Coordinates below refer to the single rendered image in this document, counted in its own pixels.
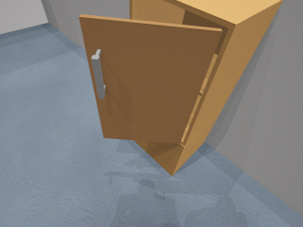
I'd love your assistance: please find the handle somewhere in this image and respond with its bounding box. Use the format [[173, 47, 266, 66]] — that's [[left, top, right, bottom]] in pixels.
[[91, 49, 106, 99]]

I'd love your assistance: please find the cupboard door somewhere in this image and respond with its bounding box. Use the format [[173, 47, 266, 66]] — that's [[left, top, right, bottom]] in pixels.
[[79, 14, 223, 144]]

